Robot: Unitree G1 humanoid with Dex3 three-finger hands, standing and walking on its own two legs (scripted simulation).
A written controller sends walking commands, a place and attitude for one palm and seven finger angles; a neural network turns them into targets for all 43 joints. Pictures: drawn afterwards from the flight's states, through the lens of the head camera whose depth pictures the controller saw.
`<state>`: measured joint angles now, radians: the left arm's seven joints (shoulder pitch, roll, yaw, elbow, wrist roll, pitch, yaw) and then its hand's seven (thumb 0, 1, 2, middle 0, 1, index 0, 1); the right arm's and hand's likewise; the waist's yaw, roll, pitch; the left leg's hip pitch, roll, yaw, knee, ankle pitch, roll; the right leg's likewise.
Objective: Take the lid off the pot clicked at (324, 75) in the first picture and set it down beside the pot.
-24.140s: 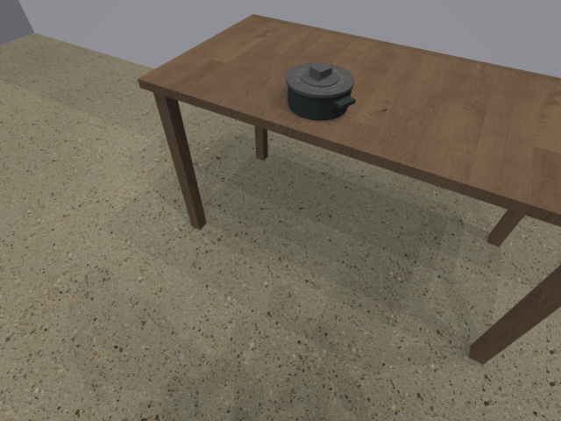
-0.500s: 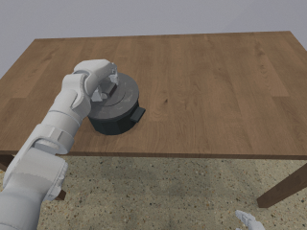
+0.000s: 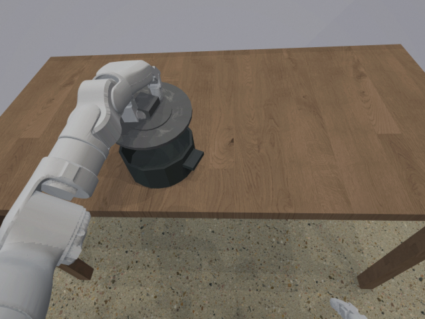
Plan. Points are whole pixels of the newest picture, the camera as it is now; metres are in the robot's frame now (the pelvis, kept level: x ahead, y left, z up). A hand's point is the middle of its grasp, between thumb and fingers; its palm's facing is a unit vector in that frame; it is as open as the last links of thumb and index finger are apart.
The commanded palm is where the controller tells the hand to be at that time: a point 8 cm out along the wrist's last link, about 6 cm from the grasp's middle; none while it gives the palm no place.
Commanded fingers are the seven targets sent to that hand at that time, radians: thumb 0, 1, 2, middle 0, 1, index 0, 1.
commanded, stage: lift the lid straight up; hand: left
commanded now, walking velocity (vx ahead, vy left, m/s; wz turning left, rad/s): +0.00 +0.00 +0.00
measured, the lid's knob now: (145, 104) +0.49 +0.13 +0.15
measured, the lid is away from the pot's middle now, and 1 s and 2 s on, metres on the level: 0.00 0.01 0.13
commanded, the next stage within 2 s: move the lid sideways beside the pot in 0.88 s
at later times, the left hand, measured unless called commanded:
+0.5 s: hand (131, 88) +0.46 +0.13 +0.21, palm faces -0.26 -0.02 -0.97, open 7.9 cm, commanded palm +0.45 +0.14 +0.29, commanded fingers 0.00 0.68 0.97 -0.99 -1.12 -0.77 -1.03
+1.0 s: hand (126, 80) +0.47 +0.14 +0.22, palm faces -0.28 -0.03 -0.96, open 7.9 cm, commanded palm +0.45 +0.15 +0.30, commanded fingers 0.00 0.68 0.97 -0.99 -1.12 -0.77 -1.03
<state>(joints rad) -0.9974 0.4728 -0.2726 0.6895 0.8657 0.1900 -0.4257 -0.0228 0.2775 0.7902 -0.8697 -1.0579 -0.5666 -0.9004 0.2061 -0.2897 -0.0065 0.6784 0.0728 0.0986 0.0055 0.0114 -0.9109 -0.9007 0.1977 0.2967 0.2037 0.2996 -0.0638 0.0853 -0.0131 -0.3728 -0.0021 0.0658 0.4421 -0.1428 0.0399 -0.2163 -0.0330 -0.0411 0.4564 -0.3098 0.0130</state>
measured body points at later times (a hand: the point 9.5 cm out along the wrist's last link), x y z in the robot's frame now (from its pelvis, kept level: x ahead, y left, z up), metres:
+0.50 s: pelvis -0.01 +0.00 +0.00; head +0.02 -0.03 +0.45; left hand +0.46 +0.13 +0.27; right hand +0.12 -0.25 -0.13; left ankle +0.05 +0.10 -0.74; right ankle -0.05 -0.13 -0.74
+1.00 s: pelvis +0.00 +0.00 +0.00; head +0.03 -0.02 +0.45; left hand +0.48 +0.14 +0.28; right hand +0.11 -0.26 -0.12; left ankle +0.05 +0.10 -0.74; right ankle -0.05 -0.13 -0.74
